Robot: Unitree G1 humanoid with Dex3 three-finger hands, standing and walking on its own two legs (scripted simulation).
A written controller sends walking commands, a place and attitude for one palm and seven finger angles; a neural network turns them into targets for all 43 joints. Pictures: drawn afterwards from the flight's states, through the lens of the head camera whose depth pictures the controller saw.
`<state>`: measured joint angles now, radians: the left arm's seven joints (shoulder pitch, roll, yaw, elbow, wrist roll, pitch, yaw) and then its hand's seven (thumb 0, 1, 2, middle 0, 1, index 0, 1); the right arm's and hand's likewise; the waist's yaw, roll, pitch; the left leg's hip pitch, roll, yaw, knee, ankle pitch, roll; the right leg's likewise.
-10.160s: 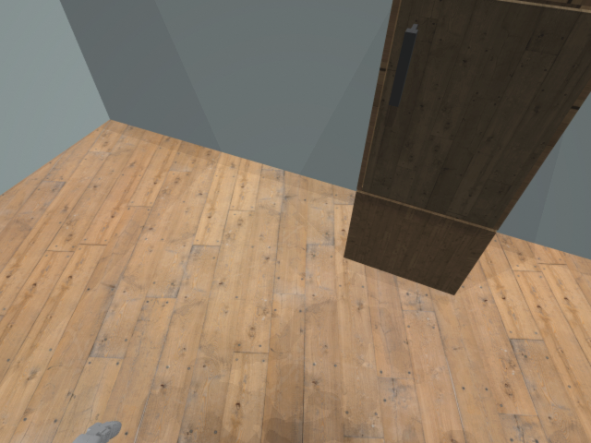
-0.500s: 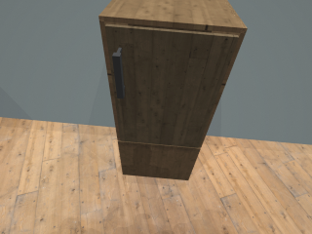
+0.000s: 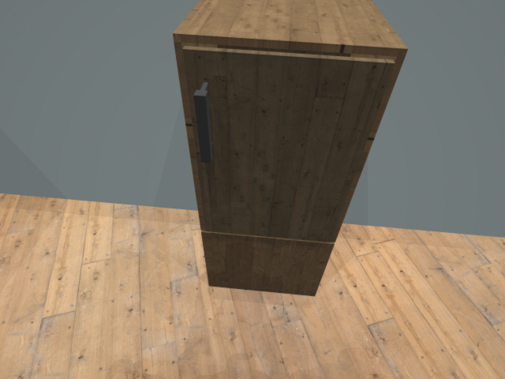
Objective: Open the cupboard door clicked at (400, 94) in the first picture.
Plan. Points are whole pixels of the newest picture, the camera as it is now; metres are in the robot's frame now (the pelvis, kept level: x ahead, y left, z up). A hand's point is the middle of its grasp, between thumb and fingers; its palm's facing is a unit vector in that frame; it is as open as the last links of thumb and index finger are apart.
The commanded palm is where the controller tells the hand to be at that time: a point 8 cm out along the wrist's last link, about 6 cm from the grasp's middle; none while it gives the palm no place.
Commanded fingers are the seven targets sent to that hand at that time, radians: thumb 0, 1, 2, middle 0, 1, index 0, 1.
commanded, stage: look again from close up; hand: left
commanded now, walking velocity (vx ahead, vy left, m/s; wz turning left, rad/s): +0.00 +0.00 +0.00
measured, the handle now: (206, 123) +0.61 +0.15 +0.09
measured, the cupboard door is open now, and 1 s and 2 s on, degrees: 0 0 0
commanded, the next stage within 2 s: shuffle to correct the standing spot in 0.38 s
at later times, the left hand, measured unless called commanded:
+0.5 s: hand out of the picture -0.07 +0.13 -0.18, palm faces +0.07 -0.99 -0.14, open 7.4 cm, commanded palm none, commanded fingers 0.00 0.90 0.90 -0.20 -0.30 -0.20 -0.30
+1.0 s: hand out of the picture +0.04 +0.19 -0.18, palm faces +0.00 -0.99 -0.14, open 7.3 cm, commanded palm none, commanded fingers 0.00 0.90 0.90 -0.20 -0.30 -0.20 -0.30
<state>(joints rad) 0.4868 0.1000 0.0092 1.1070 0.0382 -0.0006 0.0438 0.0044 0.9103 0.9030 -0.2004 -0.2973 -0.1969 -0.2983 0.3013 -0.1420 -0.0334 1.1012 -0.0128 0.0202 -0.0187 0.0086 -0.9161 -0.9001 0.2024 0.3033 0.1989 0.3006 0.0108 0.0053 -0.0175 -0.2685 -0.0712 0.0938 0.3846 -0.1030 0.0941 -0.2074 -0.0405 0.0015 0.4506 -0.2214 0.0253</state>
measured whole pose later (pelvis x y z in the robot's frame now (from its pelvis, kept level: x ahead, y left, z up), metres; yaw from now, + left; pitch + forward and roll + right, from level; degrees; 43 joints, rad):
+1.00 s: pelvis +0.01 +0.02 +0.00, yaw -3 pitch -1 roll -1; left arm 0.30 0.17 0.08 1.05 0.04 0.02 0.01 0.03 0.95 0.90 -0.20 -0.30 -0.20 -0.30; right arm 0.50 -0.06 -0.01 1.13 -0.03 -0.05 -0.04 0.00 -0.91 -0.90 0.20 0.30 0.20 0.30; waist -0.03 -0.05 -0.03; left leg -0.16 -0.03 0.11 0.45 -0.29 0.09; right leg -0.55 -0.05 -0.01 1.07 -0.19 0.00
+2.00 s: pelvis +0.03 +0.05 +0.01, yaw -1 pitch +1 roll -2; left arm 0.35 0.21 0.07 1.08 0.03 0.08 0.00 0.01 0.91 0.90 -0.20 -0.30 -0.19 -0.30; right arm 0.30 -0.12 -0.03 1.04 -0.03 -0.01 -0.06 0.00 -0.92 -0.90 0.21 0.30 0.20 0.30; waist -0.01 -0.05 0.01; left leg -0.20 0.00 0.11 0.33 -0.15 0.07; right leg -0.35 -0.02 0.03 0.91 -0.32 0.06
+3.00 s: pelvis +0.03 -0.01 +0.00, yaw -1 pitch -1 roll -2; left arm 0.36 0.08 -0.01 1.11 0.03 -0.05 0.04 0.01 0.91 0.90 -0.20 -0.30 -0.20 -0.30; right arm 0.28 -0.16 -0.02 1.09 -0.02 0.00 -0.03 0.02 -0.93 -0.90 0.20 0.30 0.20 0.30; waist -0.01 0.05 0.03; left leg -0.27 0.07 0.02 0.56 -0.28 -0.01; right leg -0.15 0.04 -0.07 0.45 -0.29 -0.03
